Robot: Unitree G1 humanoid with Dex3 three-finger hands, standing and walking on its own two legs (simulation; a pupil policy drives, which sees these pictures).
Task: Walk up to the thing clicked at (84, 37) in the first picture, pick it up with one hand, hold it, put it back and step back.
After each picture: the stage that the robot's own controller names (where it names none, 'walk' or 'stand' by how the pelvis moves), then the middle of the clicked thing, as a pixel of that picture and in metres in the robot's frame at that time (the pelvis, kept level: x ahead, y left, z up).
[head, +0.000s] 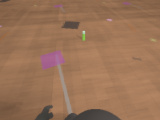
stand; (83, 35) +1.96 +0.30 -0.66
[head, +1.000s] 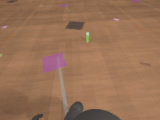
walk; (87, 37) +1.83 +0.30 -0.65
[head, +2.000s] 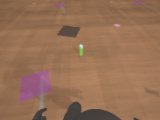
walk; (81, 50) +1.26 +0.32 -0.64
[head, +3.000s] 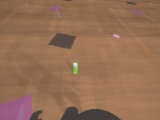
walk; (75, 68) +0.82 +0.23 -0.63
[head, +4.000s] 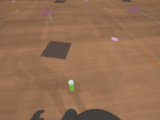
walk; (71, 85) +0.51 +0.24 -0.64
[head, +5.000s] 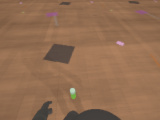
stand; (73, 93) +0.41 +0.21 -0.65
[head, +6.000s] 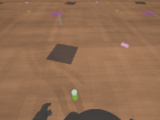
stand; (74, 95) +0.39 +0.19 -0.65
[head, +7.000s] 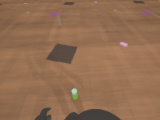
stand; (74, 94) +0.40 +0.20 -0.66
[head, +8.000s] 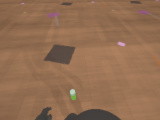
stand; (73, 94) +0.39 +0.21 -0.66
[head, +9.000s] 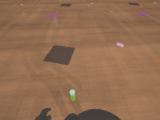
stand; (72, 95) +0.40 +0.21 -0.66
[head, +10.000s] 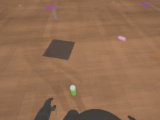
go down; (73, 90) +0.40 +0.21 -0.65
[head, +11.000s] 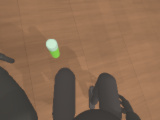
go down; (54, 50) +0.45 +0.30 -0.23
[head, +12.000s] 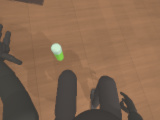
close in; (58, 53) +0.45 +0.29 -0.26
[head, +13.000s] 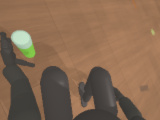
close in; (26, 47) +0.42 +0.34 -0.16
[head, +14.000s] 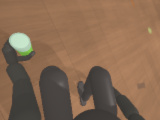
lift; (24, 48) +0.40 +0.34 -0.15
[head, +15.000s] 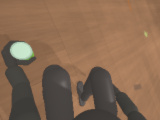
lift; (25, 53) +0.36 +0.34 -0.15
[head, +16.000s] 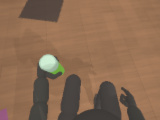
lift; (55, 67) +0.31 +0.26 +0.00
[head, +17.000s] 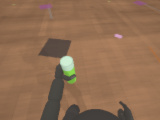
hold; (69, 71) +0.33 +0.16 +0.04
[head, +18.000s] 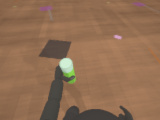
hold; (69, 72) +0.32 +0.17 +0.04
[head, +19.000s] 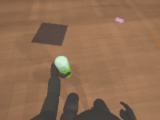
crouch; (64, 68) +0.35 +0.19 -0.02
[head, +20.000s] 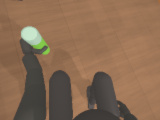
lower; (39, 43) +0.46 +0.31 -0.06
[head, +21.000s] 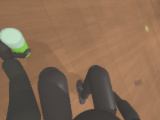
lower; (19, 46) +0.42 +0.35 -0.16
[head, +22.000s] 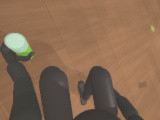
lower; (23, 49) +0.40 +0.34 -0.16
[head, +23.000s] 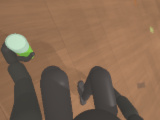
lower; (23, 50) +0.39 +0.34 -0.16
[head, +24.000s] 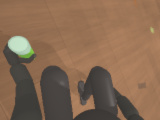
lower; (25, 51) +0.38 +0.34 -0.16
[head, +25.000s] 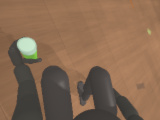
open; (29, 52) +0.39 +0.32 -0.16
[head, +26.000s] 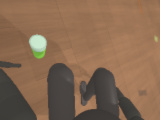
stand; (38, 49) +0.39 +0.31 -0.17
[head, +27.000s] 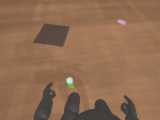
stand; (70, 83) +0.38 +0.21 -0.51
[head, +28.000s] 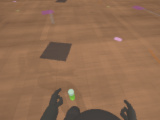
stand; (71, 95) +0.37 +0.21 -0.60
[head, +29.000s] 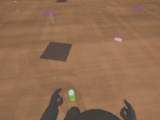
stand; (71, 95) +0.37 +0.21 -0.60
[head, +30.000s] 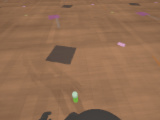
stand; (75, 97) +0.38 +0.19 -0.65
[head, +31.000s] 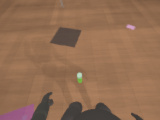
walk; (79, 78) +0.50 +0.16 -0.63
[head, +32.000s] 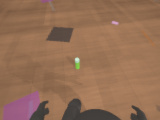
walk; (77, 63) +0.80 +0.26 -0.62
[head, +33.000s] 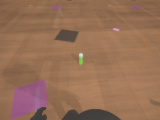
stand; (80, 59) +1.05 +0.21 -0.64
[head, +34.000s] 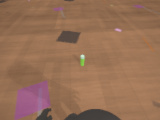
stand; (82, 60) +1.04 +0.20 -0.66
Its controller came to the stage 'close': yes
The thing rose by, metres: 0.67
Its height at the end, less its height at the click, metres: +0.00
